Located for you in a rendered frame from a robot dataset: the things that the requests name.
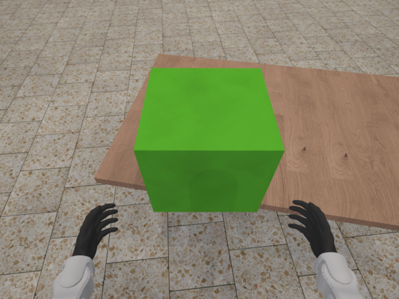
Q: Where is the robot left forearm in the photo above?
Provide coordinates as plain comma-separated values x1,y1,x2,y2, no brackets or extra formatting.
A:
52,255,95,299

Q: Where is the left robot hand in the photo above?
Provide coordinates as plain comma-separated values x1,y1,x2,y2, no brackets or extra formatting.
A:
72,203,118,260

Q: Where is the right robot hand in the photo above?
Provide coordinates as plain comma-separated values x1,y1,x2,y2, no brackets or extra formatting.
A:
288,200,337,258

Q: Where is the table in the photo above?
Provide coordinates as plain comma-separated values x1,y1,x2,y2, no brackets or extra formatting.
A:
94,54,399,231

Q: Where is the robot right forearm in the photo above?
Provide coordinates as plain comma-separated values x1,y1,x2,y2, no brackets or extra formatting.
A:
314,252,363,299

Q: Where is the carton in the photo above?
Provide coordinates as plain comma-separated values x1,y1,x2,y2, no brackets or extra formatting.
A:
134,68,285,212

